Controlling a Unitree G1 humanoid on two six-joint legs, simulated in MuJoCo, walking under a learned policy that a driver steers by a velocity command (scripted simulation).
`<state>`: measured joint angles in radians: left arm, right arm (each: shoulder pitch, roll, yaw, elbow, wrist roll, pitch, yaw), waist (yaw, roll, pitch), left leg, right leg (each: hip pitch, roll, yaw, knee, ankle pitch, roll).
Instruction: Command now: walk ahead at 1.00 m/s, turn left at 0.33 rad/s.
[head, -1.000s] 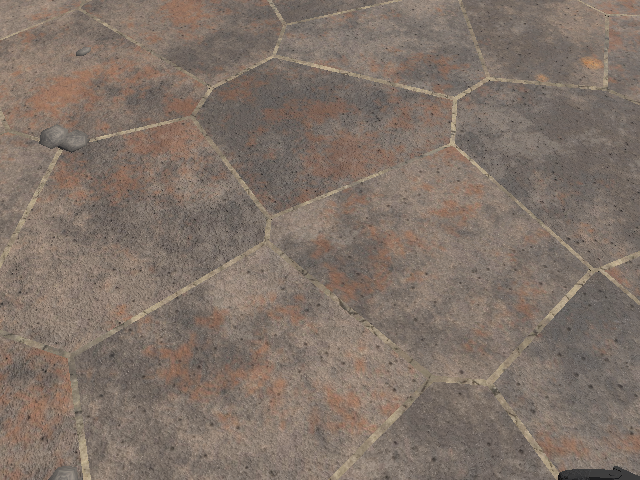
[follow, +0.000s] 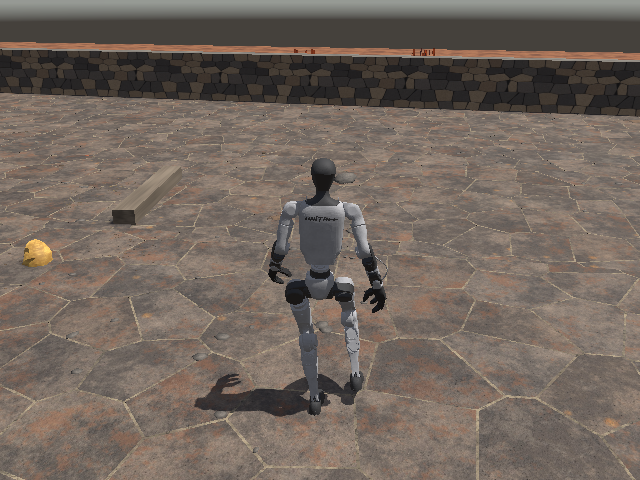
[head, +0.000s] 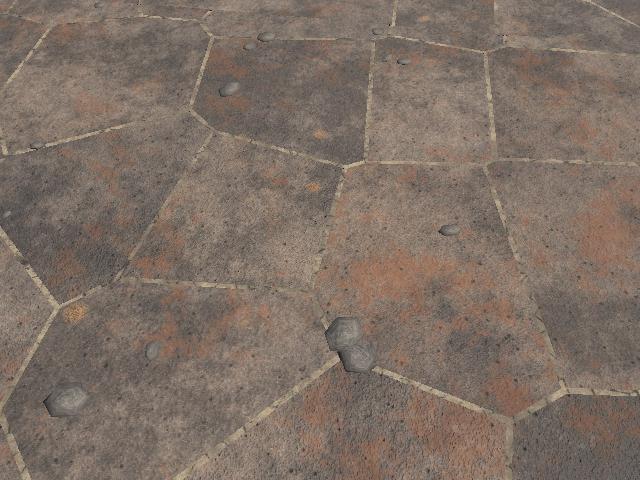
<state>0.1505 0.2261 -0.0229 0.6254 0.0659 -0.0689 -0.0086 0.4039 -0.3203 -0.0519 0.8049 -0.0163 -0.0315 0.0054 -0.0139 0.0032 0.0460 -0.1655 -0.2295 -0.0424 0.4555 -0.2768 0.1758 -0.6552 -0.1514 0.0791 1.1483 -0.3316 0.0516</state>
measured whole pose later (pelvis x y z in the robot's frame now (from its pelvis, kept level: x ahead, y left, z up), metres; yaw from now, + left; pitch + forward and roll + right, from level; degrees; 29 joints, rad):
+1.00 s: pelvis +0.52 -0.08 +0.02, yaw -37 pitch +0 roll -2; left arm 0.16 0.35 0.06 0.71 0.02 0.08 -0.01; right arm 0.25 -0.29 0.00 0.71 -0.02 0.00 -0.02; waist -0.04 -0.03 0.05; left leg -0.29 -0.02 -0.08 0.44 -0.15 0.03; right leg -0.37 0.11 0.13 0.95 -0.49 0.05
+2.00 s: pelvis +0.85 -0.18 -0.01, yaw -23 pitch +2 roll +2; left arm 0.22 0.29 0.06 0.74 0.04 0.01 -0.09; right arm 0.36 -0.29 -0.05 0.83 -0.04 -0.09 -0.01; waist -0.01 0.01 -0.01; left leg 0.23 -0.02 0.25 0.13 -0.39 -0.02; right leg -0.74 -0.09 -0.08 0.79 -0.04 -0.08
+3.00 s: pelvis +1.14 -0.36 +0.01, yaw -4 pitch +2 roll -1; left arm 0.11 0.29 0.03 0.70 0.02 0.03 0.02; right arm 0.25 -0.33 -0.10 0.68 -0.02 0.07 0.00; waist -0.04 -0.01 0.07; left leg -0.32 -0.17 -0.24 0.49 -0.18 0.06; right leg -0.47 0.02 0.11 0.80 -0.36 0.05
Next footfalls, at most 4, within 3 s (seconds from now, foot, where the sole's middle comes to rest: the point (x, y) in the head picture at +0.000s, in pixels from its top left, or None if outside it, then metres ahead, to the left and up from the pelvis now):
0.22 right None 0.45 -0.15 -0.77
0.76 left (368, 400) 0.65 -0.06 -0.77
1.12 right None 0.47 -0.17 -0.77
1.48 left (357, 362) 0.74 -0.04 -0.77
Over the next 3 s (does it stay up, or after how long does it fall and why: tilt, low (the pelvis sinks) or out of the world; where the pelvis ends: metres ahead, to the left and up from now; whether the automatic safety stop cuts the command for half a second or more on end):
stays up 1.14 -0.36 0.01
